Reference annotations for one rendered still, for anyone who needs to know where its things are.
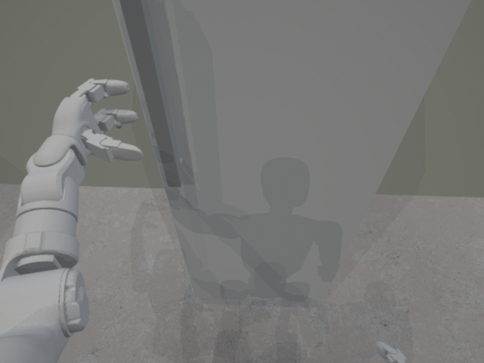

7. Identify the robot left upper arm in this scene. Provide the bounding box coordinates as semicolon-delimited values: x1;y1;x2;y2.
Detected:
0;268;89;363

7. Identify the left robot forearm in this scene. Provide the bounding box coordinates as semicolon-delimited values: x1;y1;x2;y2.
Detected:
0;135;88;283

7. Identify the fridge door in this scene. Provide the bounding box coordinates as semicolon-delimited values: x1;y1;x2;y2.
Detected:
113;0;471;303

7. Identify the right robot hand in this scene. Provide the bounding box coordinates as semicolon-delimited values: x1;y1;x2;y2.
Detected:
375;341;407;363

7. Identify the left robot hand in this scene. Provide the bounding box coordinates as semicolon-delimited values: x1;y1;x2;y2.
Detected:
51;79;143;162

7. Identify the handle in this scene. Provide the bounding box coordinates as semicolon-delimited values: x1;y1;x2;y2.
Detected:
119;0;183;187

